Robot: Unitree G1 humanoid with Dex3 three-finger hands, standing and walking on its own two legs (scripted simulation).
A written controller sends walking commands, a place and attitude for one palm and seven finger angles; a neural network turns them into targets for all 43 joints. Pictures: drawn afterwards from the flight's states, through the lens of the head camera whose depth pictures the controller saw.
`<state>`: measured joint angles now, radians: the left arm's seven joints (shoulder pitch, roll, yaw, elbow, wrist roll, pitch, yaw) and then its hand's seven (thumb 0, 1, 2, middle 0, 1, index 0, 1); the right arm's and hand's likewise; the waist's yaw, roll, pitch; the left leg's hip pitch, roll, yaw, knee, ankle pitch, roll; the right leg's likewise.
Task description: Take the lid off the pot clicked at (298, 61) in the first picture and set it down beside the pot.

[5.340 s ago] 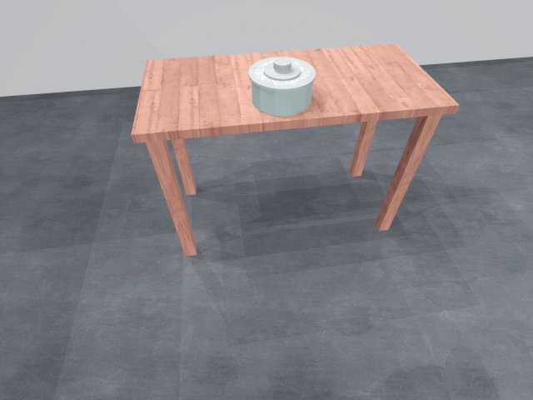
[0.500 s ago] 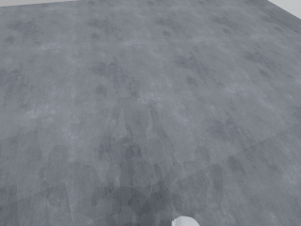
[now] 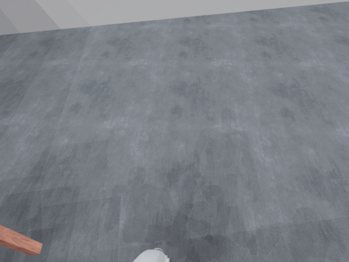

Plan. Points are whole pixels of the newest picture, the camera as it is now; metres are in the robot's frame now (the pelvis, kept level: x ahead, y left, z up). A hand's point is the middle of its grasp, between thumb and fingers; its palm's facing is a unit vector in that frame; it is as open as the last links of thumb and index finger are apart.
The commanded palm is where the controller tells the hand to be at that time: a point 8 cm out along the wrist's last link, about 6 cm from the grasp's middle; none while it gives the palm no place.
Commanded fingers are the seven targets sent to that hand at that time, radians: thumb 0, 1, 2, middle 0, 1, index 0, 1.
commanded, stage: turn to face it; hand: left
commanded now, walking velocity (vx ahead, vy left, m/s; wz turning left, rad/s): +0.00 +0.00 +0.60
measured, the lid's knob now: out of the picture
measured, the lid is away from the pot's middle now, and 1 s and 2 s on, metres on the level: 0.00 0.00 0.00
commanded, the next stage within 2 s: none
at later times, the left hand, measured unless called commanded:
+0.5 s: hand out of the picture -0.05 +0.27 -0.19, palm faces +0.37 -0.90 -0.24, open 7.4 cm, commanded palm none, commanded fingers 0.00 0.90 0.90 -0.20 -0.30 -0.20 -0.30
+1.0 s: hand out of the picture +0.02 +0.28 -0.14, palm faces +0.54 -0.79 -0.30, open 7.3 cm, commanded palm none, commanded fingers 0.00 0.90 0.90 -0.20 -0.30 -0.20 -0.30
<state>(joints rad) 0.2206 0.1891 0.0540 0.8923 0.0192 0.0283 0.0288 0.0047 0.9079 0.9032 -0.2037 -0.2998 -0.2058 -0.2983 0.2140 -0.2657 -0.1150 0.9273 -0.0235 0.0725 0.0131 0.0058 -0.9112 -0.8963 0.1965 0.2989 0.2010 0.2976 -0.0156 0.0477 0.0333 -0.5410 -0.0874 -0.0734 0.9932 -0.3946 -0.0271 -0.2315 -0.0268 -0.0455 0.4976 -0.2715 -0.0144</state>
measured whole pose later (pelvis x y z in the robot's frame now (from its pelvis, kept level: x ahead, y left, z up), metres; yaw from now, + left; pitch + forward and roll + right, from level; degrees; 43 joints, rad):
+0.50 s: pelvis -0.01 +0.05 -0.01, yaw +18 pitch +0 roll -1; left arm 0.25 0.28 0.09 0.94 0.02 0.07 0.02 0.01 0.91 0.90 -0.20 -0.30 -0.20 -0.30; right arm 0.11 -0.21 -0.05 0.88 -0.01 0.02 0.01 0.00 -0.91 -0.90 0.20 0.30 0.20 0.30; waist 0.04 -0.06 0.10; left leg -0.27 -0.02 0.02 0.57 -0.30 0.06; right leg -0.45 -0.12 -0.05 1.11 -0.46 0.09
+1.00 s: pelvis +0.01 +0.03 -0.01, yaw +35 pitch +1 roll +0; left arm 0.10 0.21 0.04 0.84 0.01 0.01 0.03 0.00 0.91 0.90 -0.20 -0.30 -0.21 -0.30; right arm 0.29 -0.24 -0.09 0.96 -0.01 0.06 -0.01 0.01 -0.91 -0.90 0.20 0.30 0.20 0.30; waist -0.05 0.06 0.06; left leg -0.37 -0.13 -0.19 0.71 -0.40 0.00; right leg -0.26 0.01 0.01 0.53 -0.28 0.01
